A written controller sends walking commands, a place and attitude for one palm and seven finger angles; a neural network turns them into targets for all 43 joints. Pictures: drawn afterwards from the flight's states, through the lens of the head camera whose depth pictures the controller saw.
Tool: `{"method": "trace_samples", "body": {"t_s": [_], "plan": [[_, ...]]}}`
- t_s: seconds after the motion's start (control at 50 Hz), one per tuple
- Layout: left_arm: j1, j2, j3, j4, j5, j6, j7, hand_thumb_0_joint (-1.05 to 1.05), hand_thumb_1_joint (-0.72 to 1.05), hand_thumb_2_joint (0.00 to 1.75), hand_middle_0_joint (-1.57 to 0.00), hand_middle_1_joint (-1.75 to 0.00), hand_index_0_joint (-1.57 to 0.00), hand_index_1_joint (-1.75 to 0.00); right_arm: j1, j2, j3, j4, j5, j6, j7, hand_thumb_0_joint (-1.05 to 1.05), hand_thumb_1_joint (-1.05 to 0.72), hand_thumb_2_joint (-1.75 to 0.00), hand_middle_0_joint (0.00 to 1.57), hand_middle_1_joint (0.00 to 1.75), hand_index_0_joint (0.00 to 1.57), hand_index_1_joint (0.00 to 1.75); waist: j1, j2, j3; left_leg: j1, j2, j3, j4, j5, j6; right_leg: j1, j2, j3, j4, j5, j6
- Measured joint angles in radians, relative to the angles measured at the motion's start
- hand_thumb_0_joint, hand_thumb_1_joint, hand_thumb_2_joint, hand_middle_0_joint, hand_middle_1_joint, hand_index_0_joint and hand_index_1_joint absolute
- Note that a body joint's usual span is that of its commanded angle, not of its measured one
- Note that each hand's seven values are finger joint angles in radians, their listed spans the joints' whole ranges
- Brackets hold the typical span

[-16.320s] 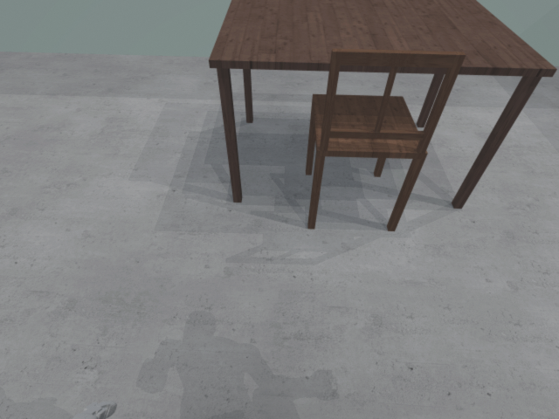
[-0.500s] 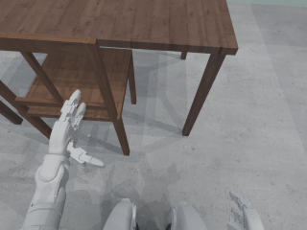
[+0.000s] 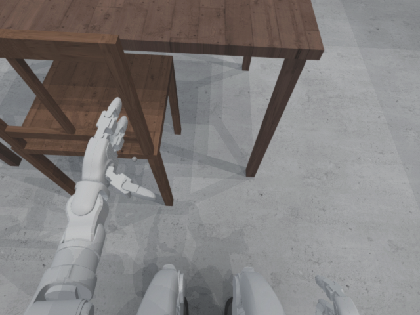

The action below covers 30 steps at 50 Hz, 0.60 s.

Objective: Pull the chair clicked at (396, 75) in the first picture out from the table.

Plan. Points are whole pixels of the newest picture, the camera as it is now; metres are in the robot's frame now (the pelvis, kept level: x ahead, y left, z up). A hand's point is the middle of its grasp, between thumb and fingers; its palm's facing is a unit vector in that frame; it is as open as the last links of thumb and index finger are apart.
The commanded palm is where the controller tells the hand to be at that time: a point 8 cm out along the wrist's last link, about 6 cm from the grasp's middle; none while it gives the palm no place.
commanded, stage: aim the fingers beside a spindle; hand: left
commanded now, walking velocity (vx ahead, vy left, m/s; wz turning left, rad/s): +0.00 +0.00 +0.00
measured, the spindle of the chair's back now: (47, 100) +0.54 +0.36 +0.02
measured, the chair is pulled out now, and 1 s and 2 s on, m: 0.00 0.00 0.00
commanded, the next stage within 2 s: push the fingers through the gap in 1.78 s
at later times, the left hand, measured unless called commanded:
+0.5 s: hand (135, 163) +0.39 +0.15 +0.02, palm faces -0.10 -0.99 -0.01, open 17.0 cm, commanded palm +0.37 +0.21 +0.03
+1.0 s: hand (125, 154) +0.40 +0.16 +0.03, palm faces -0.05 -1.00 -0.04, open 16.9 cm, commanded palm +0.38 +0.22 +0.03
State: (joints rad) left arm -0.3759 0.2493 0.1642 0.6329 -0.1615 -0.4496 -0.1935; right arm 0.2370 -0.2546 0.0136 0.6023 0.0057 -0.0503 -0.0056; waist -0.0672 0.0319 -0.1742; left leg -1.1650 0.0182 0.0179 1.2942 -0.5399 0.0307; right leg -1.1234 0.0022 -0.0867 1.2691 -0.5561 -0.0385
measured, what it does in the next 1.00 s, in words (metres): stands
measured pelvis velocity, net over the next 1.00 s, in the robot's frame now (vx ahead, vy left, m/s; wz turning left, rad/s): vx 0.01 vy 0.01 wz -0.01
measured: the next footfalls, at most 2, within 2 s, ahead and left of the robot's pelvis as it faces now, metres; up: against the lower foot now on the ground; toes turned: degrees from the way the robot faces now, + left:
none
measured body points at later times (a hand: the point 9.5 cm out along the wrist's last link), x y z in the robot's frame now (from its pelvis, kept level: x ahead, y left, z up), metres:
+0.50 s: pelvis +0.00 +0.00 +0.00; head +0.12 +0.02 +0.44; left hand +0.39 +0.20 +0.03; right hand +0.13 -0.26 -0.11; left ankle +0.03 +0.10 -0.62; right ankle +0.02 -0.10 -0.62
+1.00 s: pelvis +0.01 +0.01 +0.00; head +0.13 +0.02 +0.44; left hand +0.40 +0.22 +0.03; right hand +0.12 -0.25 -0.11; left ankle +0.03 +0.10 -0.62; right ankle +0.02 -0.10 -0.62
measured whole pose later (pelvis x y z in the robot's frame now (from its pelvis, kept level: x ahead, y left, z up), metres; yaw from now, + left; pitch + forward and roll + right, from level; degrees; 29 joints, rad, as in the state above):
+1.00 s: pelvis +0.01 +0.01 +0.00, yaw -1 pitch +24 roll -2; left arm -0.37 0.26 0.20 0.63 -0.15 -0.47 -0.18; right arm 0.24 -0.25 0.01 0.59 0.01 -0.01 -0.01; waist -0.08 0.02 -0.17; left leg -1.15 0.02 0.02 1.29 -0.55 0.04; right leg -1.11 0.01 -0.08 1.25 -0.55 -0.03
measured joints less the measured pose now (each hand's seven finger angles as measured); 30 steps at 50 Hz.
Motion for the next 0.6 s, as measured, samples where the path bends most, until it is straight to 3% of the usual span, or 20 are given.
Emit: {"method": "trace_samples", "body": {"t_s": [0.12,0.22,0.32,0.4,0.5,0.6], "plan": [[0.023,0.001,0.046,-0.013,0.000,0.011,0.004,-0.02,-0.50,0.30,-0.07,-0.08,-0.06,-0.08,0.011,0.009,-0.001,-0.020,0.000,0.028,0.003,0.01,-0.90,-0.89,0.20,0.30,0.21,0.30,-0.014,-0.003,0.004,0.000,0.008,0.013,-0.003,-0.001,-0.001,-0.010,0.008,0.014,0.002,0.003,-0.001],[0.067,0.020,0.068,-0.045,-0.014,-0.012,0.002,-0.02,-0.50,0.30,-0.07,-0.08,-0.06,-0.08,0.027,0.011,-0.001,-0.017,0.005,0.037,0.000,0.01,-0.90,-0.89,0.20,0.30,0.21,0.30,-0.004,-0.006,0.004,0.027,0.010,0.013,-0.024,0.003,-0.002,0.017,0.011,0.014,-0.018,0.008,-0.002],[0.050,0.035,0.043,0.002,-0.035,-0.015,-0.034,-0.02,-0.50,0.30,-0.06,-0.08,-0.06,-0.08,0.028,0.001,0.002,-0.005,0.013,0.031,-0.004,0.01,-0.90,-0.89,0.20,0.30,0.21,0.30,0.006,-0.005,-0.001,0.031,0.004,-0.004,-0.029,0.008,-0.003,0.032,0.006,-0.002,-0.032,0.009,-0.003],[0.035,0.013,0.006,0.016,-0.035,-0.008,-0.050,-0.02,-0.50,0.30,-0.06,-0.08,-0.06,-0.08,0.013,-0.007,-0.005,-0.004,0.013,0.021,-0.006,0.01,-0.90,-0.89,0.20,0.30,0.21,0.30,0.003,-0.006,0.000,0.016,0.001,-0.012,-0.018,0.007,-0.002,0.024,0.003,-0.010,-0.028,0.009,-0.002],[0.031,-0.013,0.009,-0.008,-0.004,-0.022,-0.020,-0.02,-0.50,0.30,-0.06,-0.08,-0.06,-0.08,-0.012,-0.006,-0.009,-0.014,0.003,0.020,-0.006,0.01,-0.90,-0.89,0.20,0.30,0.21,0.30,-0.009,-0.012,0.005,0.010,0.004,-0.002,-0.008,0.000,0.002,0.013,0.006,0.000,-0.016,0.006,0.002],[0.000,0.021,0.054,0.008,0.011,-0.022,0.018,-0.02,-0.50,0.30,-0.07,-0.08,-0.06,-0.08,-0.017,0.004,-0.003,-0.029,-0.001,0.034,-0.002,0.00,-0.90,-0.89,0.20,0.30,0.20,0.30,-0.016,-0.014,0.007,0.007,0.005,0.005,-0.004,-0.003,0.003,0.006,0.007,0.007,-0.009,0.004,0.004]]}}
